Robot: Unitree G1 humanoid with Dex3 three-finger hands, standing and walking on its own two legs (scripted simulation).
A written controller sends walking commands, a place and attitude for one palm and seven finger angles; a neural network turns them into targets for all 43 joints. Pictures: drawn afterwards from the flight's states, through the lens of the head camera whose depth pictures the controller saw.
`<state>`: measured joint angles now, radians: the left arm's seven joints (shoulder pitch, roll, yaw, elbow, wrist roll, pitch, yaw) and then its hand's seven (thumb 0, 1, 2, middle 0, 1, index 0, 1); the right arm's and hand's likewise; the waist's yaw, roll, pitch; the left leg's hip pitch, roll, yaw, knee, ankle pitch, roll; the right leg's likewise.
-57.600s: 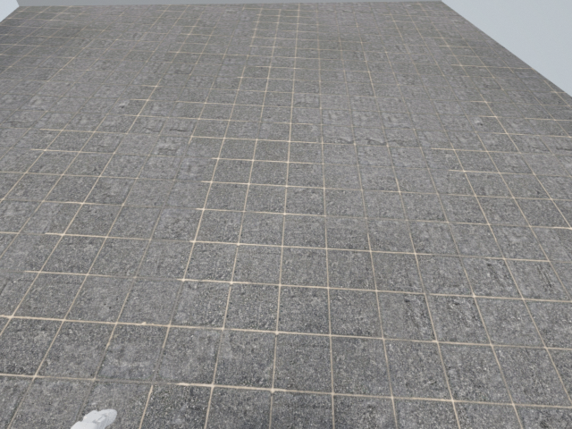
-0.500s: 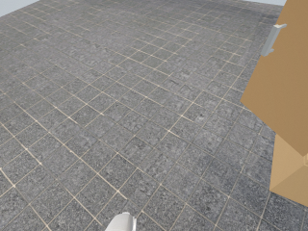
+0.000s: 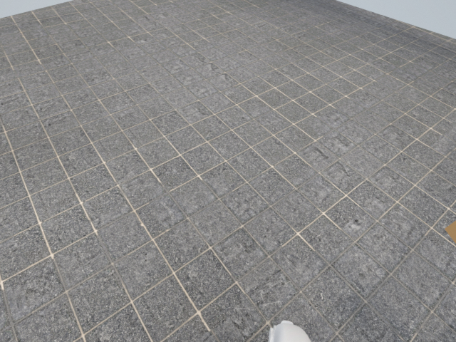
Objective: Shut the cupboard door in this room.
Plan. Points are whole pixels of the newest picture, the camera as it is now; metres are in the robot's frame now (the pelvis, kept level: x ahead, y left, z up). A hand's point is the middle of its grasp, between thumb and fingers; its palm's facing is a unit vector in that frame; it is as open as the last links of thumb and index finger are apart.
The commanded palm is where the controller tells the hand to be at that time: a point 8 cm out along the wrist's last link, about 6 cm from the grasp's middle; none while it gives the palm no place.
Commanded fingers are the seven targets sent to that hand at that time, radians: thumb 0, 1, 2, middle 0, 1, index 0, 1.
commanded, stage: walk to a spot facing it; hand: left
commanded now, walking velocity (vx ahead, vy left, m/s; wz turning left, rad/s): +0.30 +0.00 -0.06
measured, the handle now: out of the picture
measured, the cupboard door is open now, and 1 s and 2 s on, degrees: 54 54 54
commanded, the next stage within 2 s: turn to face it in 0.06 s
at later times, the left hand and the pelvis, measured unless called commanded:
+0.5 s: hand (175, 289) +0.25 +0.13 -0.16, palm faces -0.07 -0.97 -0.25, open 7.3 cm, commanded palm none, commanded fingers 0.00 0.90 0.90 -0.20 -0.30 -0.20 -0.30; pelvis +0.18 -0.06 +0.00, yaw -7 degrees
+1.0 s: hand (167, 229) +0.39 +0.18 -0.17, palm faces -0.32 -0.92 -0.21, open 7.4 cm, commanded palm none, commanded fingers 0.00 0.90 0.90 -0.20 -0.30 -0.20 -0.30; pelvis +0.24 +0.00 +0.00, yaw -25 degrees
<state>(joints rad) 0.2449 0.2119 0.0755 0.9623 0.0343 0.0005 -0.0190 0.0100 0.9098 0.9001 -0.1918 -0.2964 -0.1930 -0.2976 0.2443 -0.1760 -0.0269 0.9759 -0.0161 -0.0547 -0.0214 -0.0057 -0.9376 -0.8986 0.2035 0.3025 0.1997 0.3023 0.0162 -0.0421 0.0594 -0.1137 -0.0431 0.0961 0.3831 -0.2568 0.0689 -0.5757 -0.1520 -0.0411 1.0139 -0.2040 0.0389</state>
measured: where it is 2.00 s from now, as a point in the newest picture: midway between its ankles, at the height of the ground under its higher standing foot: outside the picture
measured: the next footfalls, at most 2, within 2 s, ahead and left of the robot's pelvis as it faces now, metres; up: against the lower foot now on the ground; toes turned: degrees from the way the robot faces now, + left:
right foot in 0.24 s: +0.27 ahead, -0.14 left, +0.00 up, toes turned -6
left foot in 0.76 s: +0.31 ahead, +0.08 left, +0.00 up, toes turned -15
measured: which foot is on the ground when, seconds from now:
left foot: down 0.00-0.24, up 0.26-0.74, down 0.76-1.00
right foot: up 0.00-0.22, down 0.24-0.76, up 0.78-1.00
